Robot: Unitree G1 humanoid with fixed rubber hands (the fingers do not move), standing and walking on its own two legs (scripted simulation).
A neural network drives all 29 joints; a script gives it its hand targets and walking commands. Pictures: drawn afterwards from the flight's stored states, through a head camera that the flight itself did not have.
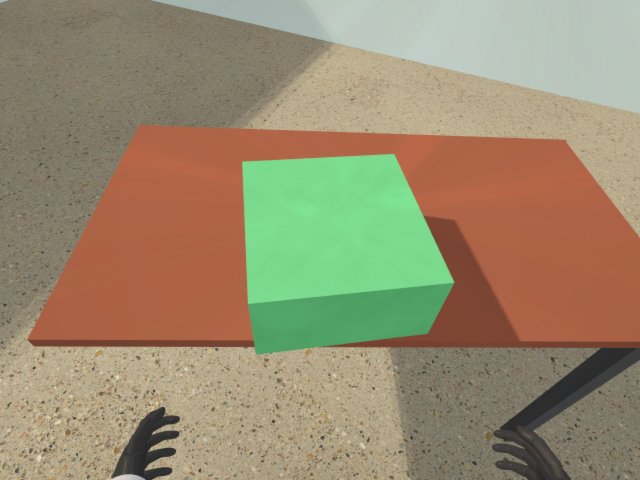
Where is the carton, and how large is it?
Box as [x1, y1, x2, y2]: [242, 154, 453, 354]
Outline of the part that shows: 393,154 242,162 248,306 256,354 427,333 453,284 453,280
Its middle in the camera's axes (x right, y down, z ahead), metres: +0.02 +0.00 +0.65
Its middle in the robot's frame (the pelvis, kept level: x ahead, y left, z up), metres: +0.49 -0.01 -0.02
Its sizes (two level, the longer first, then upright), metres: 0.291 0.274 0.140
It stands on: a table, 0.69 m high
